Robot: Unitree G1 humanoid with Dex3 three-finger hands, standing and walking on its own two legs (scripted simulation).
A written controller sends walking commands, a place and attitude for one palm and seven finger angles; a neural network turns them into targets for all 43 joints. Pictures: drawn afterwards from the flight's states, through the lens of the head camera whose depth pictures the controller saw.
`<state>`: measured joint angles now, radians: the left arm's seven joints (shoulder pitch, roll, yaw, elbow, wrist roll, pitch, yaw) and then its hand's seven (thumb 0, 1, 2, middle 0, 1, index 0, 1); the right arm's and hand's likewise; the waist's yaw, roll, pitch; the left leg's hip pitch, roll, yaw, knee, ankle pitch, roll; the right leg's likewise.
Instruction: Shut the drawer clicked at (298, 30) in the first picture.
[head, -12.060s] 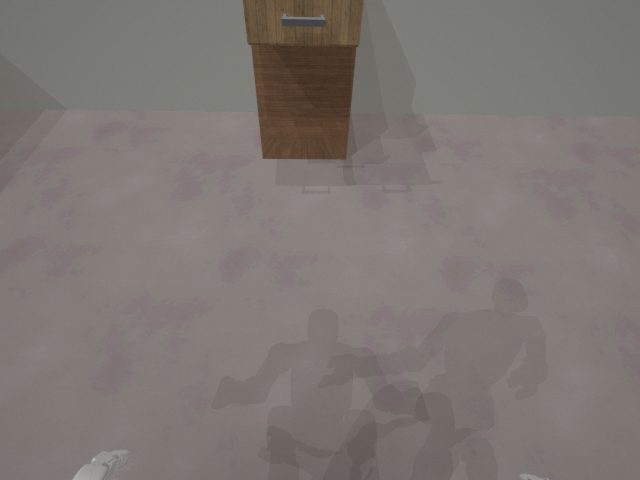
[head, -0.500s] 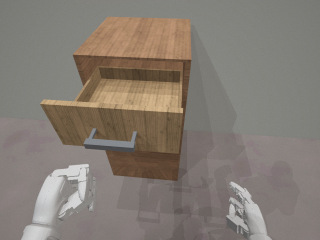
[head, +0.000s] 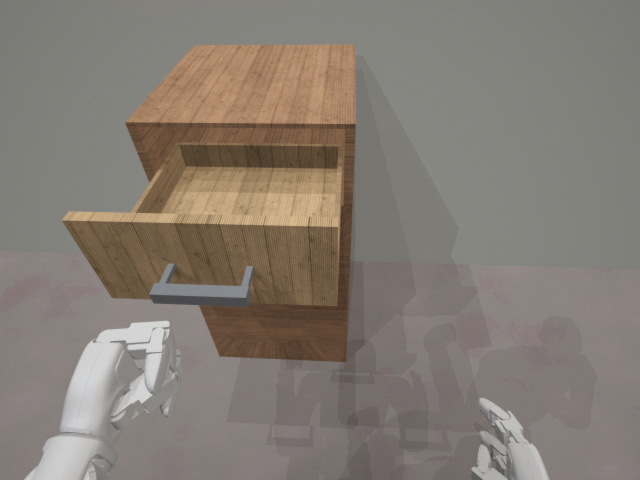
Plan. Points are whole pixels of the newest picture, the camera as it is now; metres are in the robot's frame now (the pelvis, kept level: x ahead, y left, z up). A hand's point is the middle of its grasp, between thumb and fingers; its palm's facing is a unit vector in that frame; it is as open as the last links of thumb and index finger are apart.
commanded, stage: raise the hand and make a fist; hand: left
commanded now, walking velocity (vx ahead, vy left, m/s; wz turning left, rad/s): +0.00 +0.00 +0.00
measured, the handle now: (205, 283) +0.38 +0.20 +0.04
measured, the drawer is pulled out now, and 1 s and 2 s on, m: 0.28 0.28 0.27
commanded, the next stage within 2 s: bring the fist close to the handle in 0.08 s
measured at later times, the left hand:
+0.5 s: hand (176, 366) +0.22 +0.17 +0.10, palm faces +0.02 -1.00 -0.07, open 3.3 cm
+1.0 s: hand (207, 356) +0.26 +0.16 +0.05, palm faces -0.03 -1.00 -0.05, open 3.3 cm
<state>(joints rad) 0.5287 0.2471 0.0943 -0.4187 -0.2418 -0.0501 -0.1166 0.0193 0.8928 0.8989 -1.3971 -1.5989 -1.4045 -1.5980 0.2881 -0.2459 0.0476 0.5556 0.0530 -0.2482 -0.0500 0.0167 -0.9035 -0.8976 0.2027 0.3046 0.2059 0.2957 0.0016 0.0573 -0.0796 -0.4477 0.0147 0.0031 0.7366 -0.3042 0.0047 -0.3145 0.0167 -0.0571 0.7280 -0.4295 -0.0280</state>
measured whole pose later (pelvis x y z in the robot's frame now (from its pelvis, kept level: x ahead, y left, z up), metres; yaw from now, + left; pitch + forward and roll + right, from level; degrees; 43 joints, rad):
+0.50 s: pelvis +0.02 -0.01 +0.00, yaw +1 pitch +3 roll +0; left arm 0.48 0.22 0.17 -0.24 -0.28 -0.18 -0.25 0.02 0.89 0.90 -1.40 -1.60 -1.40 -1.60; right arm 0.23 -0.25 0.03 0.59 0.05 -0.28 -0.05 0.01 -0.90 -0.90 0.20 0.30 0.21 0.30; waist 0.02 0.05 -0.09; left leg -0.47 0.01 -0.02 0.74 -0.34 -0.01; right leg -0.32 0.02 -0.08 0.72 -0.46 -0.04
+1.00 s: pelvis +0.00 +0.00 -0.02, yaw +0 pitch +8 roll -1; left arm 0.27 0.20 0.09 -0.02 -0.22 -0.30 -0.15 0.02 0.89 0.90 -1.40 -1.60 -1.41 -1.60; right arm 0.23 -0.24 0.03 0.58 0.03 -0.19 -0.04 0.01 -0.90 -0.90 0.20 0.30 0.21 0.30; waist -0.02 0.04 -0.08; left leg -0.67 0.01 0.00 0.89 -0.37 0.01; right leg -0.53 0.01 -0.06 0.88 -0.50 -0.02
